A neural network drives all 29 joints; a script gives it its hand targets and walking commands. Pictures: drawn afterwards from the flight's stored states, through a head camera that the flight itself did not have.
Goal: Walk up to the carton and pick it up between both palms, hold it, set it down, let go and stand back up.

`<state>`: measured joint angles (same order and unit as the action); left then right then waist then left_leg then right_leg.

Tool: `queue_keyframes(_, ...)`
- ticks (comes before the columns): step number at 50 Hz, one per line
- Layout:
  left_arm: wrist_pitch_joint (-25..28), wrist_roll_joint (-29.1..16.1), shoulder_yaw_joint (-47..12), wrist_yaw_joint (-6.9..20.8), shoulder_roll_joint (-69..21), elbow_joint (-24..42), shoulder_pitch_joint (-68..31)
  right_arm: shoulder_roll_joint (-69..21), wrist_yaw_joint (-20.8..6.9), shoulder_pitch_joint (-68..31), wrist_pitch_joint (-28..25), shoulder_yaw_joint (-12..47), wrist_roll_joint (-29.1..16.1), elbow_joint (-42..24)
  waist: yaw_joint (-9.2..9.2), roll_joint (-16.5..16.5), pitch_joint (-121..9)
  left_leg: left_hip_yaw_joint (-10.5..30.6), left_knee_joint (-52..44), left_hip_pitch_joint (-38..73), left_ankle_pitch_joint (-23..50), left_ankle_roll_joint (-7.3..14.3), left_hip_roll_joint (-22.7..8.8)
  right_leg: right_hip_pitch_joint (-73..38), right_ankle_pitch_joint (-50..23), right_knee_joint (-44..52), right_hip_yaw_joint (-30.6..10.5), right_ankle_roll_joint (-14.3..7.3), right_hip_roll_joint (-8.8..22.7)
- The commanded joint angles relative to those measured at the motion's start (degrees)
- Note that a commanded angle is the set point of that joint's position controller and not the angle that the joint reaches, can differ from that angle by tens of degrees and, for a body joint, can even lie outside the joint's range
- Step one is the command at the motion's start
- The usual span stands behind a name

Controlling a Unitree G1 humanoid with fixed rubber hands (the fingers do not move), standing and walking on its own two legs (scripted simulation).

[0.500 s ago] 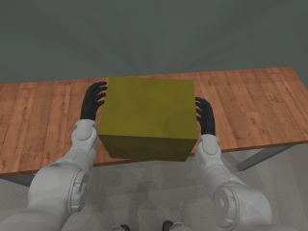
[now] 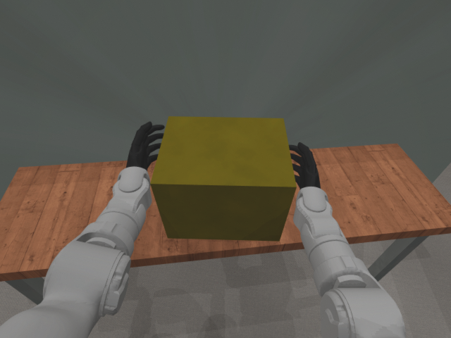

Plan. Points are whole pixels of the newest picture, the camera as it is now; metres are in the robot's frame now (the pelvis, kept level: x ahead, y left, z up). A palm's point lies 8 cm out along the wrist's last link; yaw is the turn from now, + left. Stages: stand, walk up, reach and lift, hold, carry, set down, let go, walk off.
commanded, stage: reach and lift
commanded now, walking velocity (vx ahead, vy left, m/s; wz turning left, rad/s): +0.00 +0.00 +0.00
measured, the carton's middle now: (224, 179) +0.42 -0.03 +0.07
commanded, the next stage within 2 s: hold in 1.82 s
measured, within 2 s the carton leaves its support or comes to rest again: neither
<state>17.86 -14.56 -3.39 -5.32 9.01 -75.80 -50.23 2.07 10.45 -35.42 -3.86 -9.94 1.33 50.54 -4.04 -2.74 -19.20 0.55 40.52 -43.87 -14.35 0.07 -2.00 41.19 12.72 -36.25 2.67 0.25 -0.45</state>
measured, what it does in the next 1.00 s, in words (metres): stands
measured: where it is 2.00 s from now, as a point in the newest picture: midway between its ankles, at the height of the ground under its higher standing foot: outside the picture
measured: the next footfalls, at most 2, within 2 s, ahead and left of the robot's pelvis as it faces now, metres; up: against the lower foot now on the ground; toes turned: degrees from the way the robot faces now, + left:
none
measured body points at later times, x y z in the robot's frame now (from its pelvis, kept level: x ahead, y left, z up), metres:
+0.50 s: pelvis +0.01 +0.01 +0.02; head -0.03 +0.03 +0.47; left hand +0.44 +0.15 +0.17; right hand +0.39 -0.17 +0.13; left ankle +0.04 +0.11 -0.71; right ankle +0.04 -0.13 -0.71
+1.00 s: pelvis +0.01 +0.01 +0.03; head -0.04 +0.01 +0.47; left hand +0.42 +0.16 +0.20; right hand +0.39 -0.17 +0.17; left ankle +0.04 +0.11 -0.71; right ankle +0.04 -0.13 -0.71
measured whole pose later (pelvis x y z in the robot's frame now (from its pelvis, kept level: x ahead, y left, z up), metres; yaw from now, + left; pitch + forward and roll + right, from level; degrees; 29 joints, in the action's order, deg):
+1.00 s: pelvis +0.01 +0.01 +0.03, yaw +1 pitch +1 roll -2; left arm -19.3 1.4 6.0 -6.6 6.8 -39.7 -40.1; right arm 4.6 10.2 -35.4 19.4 -4.7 -5.8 38.1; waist -4.0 -1.7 -10.4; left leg 0.6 28.2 -17.9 -11.8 0.6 -1.2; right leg 14.2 9.3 -22.0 2.7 1.0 0.0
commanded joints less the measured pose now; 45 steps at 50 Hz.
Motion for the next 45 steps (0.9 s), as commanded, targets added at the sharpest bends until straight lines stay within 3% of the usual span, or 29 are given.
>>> queue_keyframes(1,-3.53,9.64,-8.85,8.33,-44.36,19.72,-38.67,-47.05,-7.86,-56.75,0.55,27.06,-6.44,-20.56,2.18,4.41,-23.28,2.25,-13.11,15.63,-0.01,1.32,4.76,-27.91,-1.36,9.05,-6.2,0.58,-0.41)
queue_keyframes(4,-5.91,10.0,-5.91,8.66,-44.43,17.14,-41.3,-46.53,-8.19,-60.55,2.89,24.58,-6.22,-19.11,2.83,5.06,-18.83,2.48,-14.72,15.92,-3.85,1.94,4.61,-26.73,4.31,10.29,-6.15,0.3,-0.09)
queue_keyframes(6,-7.2,10.5,-4.7,8.9,-44.95,15.03,-42.21,-46.05,-8.29,-62.68,3.96,23.05,-6.43,-18.7,2.26,4.73,-16.8,2.69,-15.62,17.24,-5.27,1.96,4.56,-26.52,5.87,11.38,-5.71,0.09,-0.09)
queue_keyframes(10,-9.41,11.04,-4.18,8.84,-48.51,14.55,-42.08,-45.36,-8.78,-65.79,4.69,22.59,-7.67,-20.41,2.82,3.56,-16.65,3.29,-16.31,22.43,-3.25,1.52,4.04,-25.98,4.19,12.57,-4.51,-0.58,-0.6)
queue_keyframes(20,-15.76,10.04,-10.23,5.73,-57.01,30.06,-38.36,-42.43,-9.6,-63.86,8.13,27.51,-14.22,-26.92,1.88,-0.82,-19.31,5.62,-15.98,37.65,14.85,-1.91,3.19,-27.82,-6.78,14.72,-2.42,-0.91,-3.22)
queue_keyframes(24,-20.09,11.3,-10.06,4.99,-56.89,35.41,-35.19,-40.89,-9.87,-58.83,11.16,29.12,-15.51,-25.03,3.07,-1.23,-14.55,5.48,-16.82,40.26,19.13,-2.67,3.26,-28.85,-7.38,16.24,-2.31,-0.53,-3.73)
queue_keyframes(25,-21.21,11.64,-9.75,5.09,-56.74,37.75,-34.29,-41.27,-9.75,-58.58,11.61,30.67,-16.23,-27.11,4.04,-0.33,-14.92,5.07,-16.85,40.45,20.97,-2.38,3.4,-30.8,-9.0,16.34,-2.52,-0.31,-3.85)
queue_keyframes(30,-25.39,10.41,-13.4,4.5,-58.87,48.99,-31.34,-41.13,-9.34,-56.27,12.59,34.04,-18.8,-35.3,4.68,-0.62,-18.56,5.0,-15.86,43.17,30.28,-3.36,3.88,-34.06,-16.3,16.41,-2.76,0.18,-4.58)
queue_keyframes(36,-30.22,11.35,-13.05,5.33,-56.53,56.32,-28.76,-40.02,-8.35,-50.46,15.11,34.33,-18.87,-36.4,4.27,-0.12,-16.49,4.59,-17.43,43.14,30.25,-3.16,4.19,-36.95,-19.08,17.2,-3.29,0.71,-4.26)
queue_keyframes(38,-31.84,11.68,-12.77,5.61,-56.27,56.73,-27.66,-38.93,-8.22,-49.66,15.78,33.34,-18.6,-35.54,3.85,-0.46,-14.29,4.6,-18.08,42.36,29.15,-3.27,4.3,-37.08,-18.57,17.63,-3.42,0.71,-4.09)
queue_keyframes(45,-35.96,13.05,-9.92,6.87,-53.46,57.52,-27.4,-39.19,-7.6,-52.77,16.97,32.36,-18.69,-37.84,4.93,1.75,-11.85,3.62,-20.71,39.98,22.41,-1.42,5.08,-39.33,-16.62,18.84,-3.52,1.31,-3.24)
